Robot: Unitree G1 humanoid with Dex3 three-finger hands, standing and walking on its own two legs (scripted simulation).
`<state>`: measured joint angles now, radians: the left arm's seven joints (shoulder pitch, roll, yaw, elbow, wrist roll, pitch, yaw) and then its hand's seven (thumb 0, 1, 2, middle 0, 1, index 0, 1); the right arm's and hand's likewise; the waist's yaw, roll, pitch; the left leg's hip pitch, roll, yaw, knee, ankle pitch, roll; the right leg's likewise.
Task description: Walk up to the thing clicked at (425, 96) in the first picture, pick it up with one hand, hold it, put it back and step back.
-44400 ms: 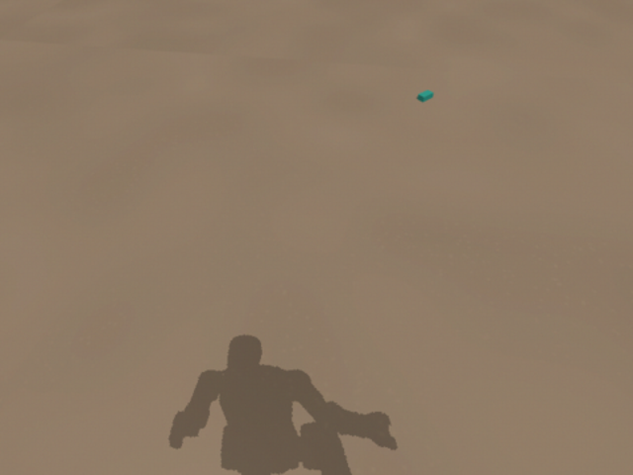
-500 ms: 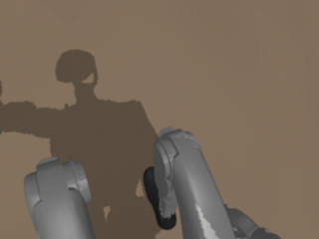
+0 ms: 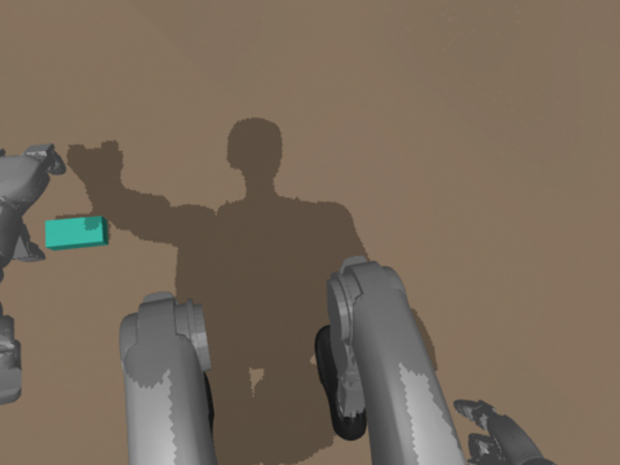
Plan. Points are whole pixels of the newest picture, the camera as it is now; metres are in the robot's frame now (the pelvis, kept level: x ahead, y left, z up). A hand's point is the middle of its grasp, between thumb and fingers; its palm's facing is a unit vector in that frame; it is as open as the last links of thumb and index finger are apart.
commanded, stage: withdraw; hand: left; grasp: from above
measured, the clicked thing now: (77, 233) +0.47 +0.31 -0.34
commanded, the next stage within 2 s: home in 0.16 s
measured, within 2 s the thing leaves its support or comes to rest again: neither
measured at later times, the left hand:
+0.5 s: hand (19, 193) +0.48 +0.32 -0.16, palm faces -0.36 -0.09 -0.93, open 12.2 cm
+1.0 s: hand out of the picture +0.31 +0.26 +0.05, palm faces -0.18 -0.76 -0.62, open 7.5 cm
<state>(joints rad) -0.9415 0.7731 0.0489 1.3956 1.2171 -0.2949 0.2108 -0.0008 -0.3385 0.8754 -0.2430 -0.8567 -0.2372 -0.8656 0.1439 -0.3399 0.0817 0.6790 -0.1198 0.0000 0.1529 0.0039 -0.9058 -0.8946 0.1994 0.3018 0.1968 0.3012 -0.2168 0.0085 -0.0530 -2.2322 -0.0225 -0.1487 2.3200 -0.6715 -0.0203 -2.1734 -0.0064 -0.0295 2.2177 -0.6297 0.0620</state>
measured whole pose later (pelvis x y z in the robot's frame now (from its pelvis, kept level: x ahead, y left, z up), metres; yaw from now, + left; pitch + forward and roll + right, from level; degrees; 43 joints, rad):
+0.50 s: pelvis +0.01 +0.01 -0.02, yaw -1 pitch +36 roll -9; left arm -0.91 0.74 0.14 1.32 1.19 -0.15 0.36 0.00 -0.13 0.87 -0.25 -0.69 -0.24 -0.69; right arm 0.19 -0.25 0.04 0.73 -0.13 -0.05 0.18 0.00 -0.89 -0.89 0.20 0.30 0.20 0.30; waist -0.22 0.04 -0.09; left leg -2.32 -0.03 -0.14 2.39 -0.70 -0.01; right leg -2.25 0.00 -0.02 2.28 -0.66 0.06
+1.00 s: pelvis +0.01 +0.00 +0.16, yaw +4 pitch +30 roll -5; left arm -0.12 0.42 0.05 0.34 0.38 0.14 0.03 0.01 0.86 0.90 -0.22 -0.30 -0.21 -0.31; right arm 0.05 -0.28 -0.02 0.56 0.02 -0.03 0.02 0.01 -0.91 -0.89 0.20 0.30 0.20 0.30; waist -0.04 0.02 -0.19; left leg -1.70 0.01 -0.10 1.83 -0.65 -0.02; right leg -1.67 -0.03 -0.03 1.75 -0.61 0.04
